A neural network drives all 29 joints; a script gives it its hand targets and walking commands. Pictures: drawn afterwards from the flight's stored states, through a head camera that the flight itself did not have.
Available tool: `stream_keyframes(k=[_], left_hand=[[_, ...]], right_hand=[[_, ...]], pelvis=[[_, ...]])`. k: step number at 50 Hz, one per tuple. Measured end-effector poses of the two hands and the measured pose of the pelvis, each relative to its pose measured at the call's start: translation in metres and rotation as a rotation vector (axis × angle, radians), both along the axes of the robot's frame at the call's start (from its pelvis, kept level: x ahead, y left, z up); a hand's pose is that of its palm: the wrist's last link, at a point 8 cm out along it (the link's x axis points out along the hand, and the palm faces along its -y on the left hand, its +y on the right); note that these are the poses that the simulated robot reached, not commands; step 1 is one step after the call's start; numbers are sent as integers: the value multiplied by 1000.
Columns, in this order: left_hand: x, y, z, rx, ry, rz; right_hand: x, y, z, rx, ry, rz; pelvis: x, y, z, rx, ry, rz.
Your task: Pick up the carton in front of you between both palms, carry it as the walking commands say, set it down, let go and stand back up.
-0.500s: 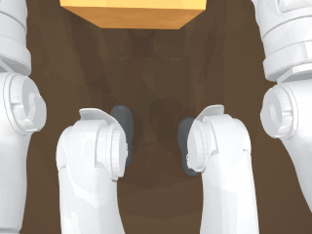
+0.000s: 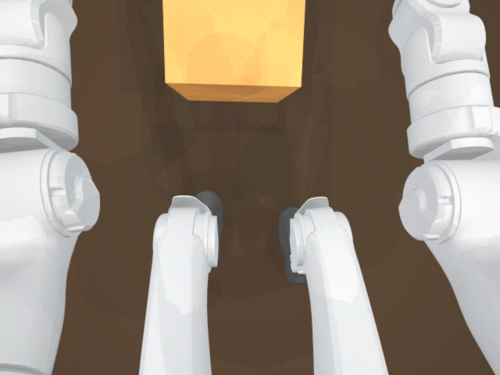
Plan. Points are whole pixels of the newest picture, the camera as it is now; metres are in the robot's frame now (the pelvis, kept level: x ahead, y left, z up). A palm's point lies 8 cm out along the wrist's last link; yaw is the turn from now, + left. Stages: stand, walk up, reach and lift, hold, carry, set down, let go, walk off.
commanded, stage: set down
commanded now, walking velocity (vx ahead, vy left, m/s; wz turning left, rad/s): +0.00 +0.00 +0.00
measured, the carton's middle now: (234, 39) +0.57 +0.05 -0.37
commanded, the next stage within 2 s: let go in 0.42 s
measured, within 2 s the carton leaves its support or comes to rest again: neither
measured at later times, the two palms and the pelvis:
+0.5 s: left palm out of the picture +0.56 +0.25 +0.04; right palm out of the picture +0.57 -0.15 +0.04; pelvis +0.02 +0.00 +0.14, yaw +2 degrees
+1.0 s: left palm out of the picture +0.40 +0.25 +0.14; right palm out of the picture +0.43 -0.19 +0.14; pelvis +0.08 +0.00 +0.24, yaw +3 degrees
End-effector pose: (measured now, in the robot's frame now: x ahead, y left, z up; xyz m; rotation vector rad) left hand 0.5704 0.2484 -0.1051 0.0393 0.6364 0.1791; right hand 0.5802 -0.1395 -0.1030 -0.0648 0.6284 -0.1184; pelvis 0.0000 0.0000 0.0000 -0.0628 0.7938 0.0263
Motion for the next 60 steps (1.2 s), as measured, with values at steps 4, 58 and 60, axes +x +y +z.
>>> stream_keyframes(k=[4, 58, 60], left_hand=[[0, 3, 24, 1, 2, -5], [-234, -2, 274, 74, 145, -66], [-250, -3, 282, 73, 149, -65]], right_hand=[[0, -2, 23, 0, -1, 1], [-218, -71, 278, -88, 147, 134], [-233, -74, 286, -88, 153, 134]], pelvis=[[4, 2, 22, -1, 17, 3], [92, -4, 263, 67, -431, 31], [94, -4, 268, 71, -484, 32]])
